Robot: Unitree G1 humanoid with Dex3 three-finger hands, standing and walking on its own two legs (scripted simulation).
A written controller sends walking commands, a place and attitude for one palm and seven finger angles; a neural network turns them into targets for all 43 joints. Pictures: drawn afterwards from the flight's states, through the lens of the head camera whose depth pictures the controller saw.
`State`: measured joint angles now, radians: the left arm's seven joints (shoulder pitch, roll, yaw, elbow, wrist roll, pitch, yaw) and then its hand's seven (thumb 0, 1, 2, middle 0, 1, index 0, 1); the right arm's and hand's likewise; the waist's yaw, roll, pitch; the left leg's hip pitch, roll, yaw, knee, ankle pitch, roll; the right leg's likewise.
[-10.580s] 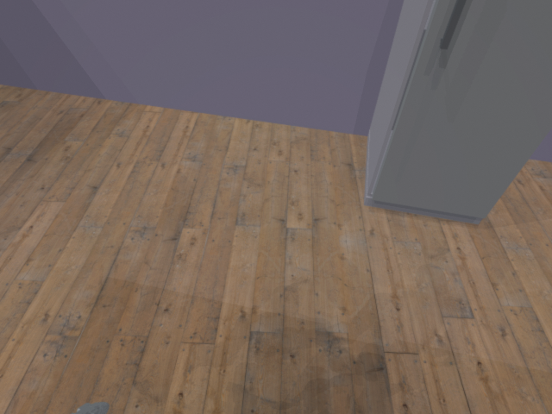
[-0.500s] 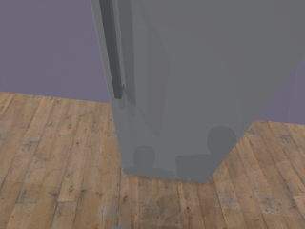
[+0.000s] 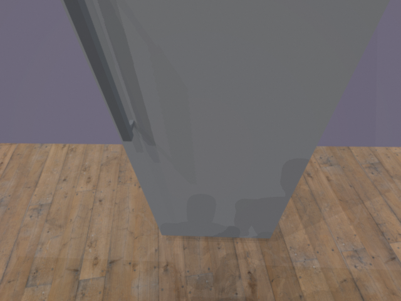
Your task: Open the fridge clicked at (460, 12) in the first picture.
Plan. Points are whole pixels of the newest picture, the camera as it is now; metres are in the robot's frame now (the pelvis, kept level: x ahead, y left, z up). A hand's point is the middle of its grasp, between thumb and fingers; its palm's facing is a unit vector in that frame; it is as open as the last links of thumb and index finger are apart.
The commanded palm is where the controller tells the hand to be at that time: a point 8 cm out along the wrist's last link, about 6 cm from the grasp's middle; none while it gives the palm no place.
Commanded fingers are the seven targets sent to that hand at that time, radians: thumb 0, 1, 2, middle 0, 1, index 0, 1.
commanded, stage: come to a stop and stand still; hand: left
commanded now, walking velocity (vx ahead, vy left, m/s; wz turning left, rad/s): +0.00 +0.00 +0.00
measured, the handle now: (102, 57) +0.46 +0.19 +0.26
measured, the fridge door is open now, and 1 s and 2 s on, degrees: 0 0 0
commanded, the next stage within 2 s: look again from close up in 1.40 s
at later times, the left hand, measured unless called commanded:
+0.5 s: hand out of the picture -0.04 +0.14 -0.17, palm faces +0.07 -0.98 -0.16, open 7.3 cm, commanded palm none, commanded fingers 0.00 0.90 0.90 -0.20 -0.30 -0.20 -0.30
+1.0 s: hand out of the picture +0.03 +0.23 -0.16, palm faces +0.06 -0.96 -0.26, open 7.4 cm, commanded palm none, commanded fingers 0.00 0.90 0.90 -0.20 -0.30 -0.20 -0.30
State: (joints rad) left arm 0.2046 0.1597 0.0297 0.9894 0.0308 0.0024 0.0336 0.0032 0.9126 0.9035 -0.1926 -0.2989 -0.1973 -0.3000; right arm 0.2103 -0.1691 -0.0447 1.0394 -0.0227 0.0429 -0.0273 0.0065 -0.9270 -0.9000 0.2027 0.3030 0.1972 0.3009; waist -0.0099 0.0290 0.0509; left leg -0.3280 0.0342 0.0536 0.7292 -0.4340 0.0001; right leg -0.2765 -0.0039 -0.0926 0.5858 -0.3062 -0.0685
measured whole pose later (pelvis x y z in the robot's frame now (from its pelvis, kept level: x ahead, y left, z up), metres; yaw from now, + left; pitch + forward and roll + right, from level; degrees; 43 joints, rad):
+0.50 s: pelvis -0.02 -0.02 +0.01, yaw +0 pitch -2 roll +0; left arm 0.32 0.12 0.01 1.13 0.01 0.00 0.03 0.00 0.91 0.90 -0.19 -0.30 -0.20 -0.30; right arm 0.34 -0.09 0.01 1.14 -0.02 0.01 -0.03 0.00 -0.91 -0.90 0.20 0.30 0.20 0.30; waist 0.01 -0.01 0.04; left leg -0.16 0.05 0.03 0.41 -0.22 -0.03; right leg -0.19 0.05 -0.12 0.39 -0.18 -0.09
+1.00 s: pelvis -0.03 +0.02 +0.00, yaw +0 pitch -3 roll +0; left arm 0.28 0.22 0.02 1.00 0.02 -0.01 0.04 0.00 0.90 0.90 -0.20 -0.30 -0.20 -0.30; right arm 0.32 -0.20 -0.01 1.02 -0.03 -0.02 -0.02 0.01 -0.91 -0.90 0.20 0.30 0.20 0.30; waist 0.00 0.00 -0.04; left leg -0.20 0.00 0.06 0.51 -0.27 0.03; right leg -0.23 -0.01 -0.10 0.49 -0.22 -0.03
